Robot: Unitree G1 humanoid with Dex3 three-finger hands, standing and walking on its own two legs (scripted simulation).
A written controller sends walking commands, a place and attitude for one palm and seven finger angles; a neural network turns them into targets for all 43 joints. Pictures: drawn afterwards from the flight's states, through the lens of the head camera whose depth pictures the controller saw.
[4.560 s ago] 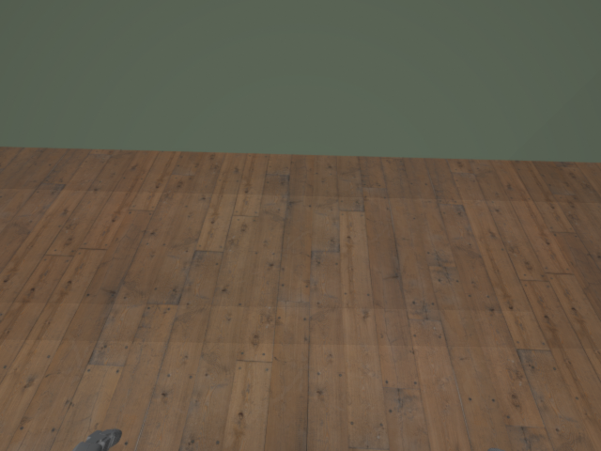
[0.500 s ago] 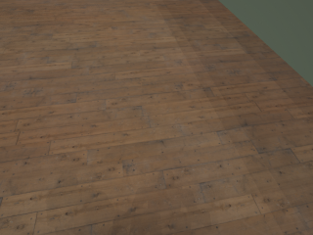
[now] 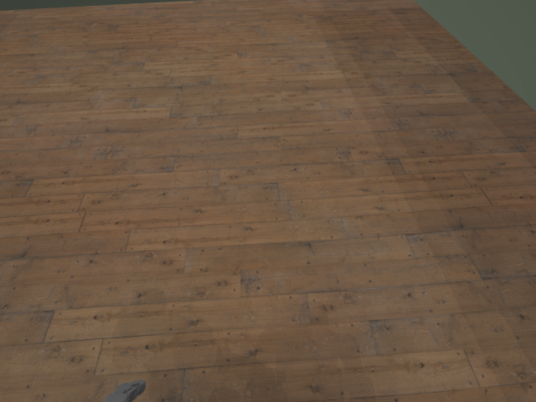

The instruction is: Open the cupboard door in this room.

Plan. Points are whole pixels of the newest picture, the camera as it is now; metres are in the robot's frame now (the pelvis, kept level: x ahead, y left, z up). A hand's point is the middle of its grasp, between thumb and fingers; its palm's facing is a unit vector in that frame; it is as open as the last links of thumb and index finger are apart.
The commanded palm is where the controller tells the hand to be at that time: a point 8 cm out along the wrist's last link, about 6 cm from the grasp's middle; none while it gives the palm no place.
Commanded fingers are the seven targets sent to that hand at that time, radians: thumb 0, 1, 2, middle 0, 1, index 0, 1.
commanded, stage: turn or walk to find it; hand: left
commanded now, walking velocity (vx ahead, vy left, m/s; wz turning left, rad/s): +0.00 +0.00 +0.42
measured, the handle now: out of the picture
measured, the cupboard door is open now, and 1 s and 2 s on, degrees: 0 0 0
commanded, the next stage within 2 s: none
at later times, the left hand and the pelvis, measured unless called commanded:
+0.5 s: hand out of the picture -0.07 +0.19 -0.17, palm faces +0.30 -0.92 -0.24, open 7.4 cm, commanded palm none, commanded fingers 0.00 0.90 0.90 -0.20 -0.30 -0.20 -0.30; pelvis -0.05 -0.01 +0.00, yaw +15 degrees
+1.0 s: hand out of the picture -0.06 +0.21 -0.15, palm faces +0.43 -0.86 -0.28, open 7.4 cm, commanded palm none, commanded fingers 0.00 0.90 0.90 -0.20 -0.30 -0.20 -0.30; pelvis -0.07 -0.02 -0.01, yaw +26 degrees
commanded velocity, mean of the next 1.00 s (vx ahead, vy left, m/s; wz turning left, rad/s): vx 0.00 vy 0.00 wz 0.42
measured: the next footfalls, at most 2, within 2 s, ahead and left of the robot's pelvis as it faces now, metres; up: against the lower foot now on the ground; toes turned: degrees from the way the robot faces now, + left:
right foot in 0.04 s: +0.04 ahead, -0.12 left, +0.00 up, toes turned -1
left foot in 0.54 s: -0.06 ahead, +0.12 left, +0.00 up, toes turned +20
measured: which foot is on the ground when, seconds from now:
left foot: down 0.00-0.04, up 0.06-0.52, down 0.54-1.00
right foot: up 0.00-0.02, down 0.04-0.54, up 0.56-0.98, down 1.00-1.00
